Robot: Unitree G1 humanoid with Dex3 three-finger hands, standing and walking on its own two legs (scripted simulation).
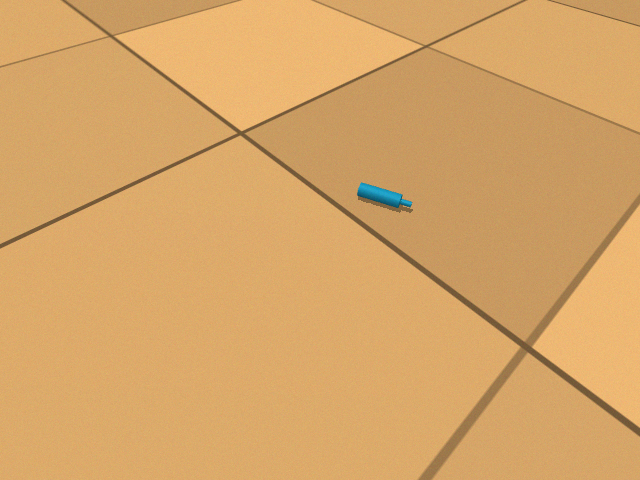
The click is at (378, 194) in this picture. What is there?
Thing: lying bottle
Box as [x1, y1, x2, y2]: [357, 182, 411, 207]
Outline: 358,188 357,195 398,207 400,203 407,206 410,206 411,204 410,201 402,199 401,194 361,182
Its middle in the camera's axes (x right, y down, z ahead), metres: +0.31 -0.18 +1.77
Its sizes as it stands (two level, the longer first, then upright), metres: 0.248 0.065 0.065
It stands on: the floor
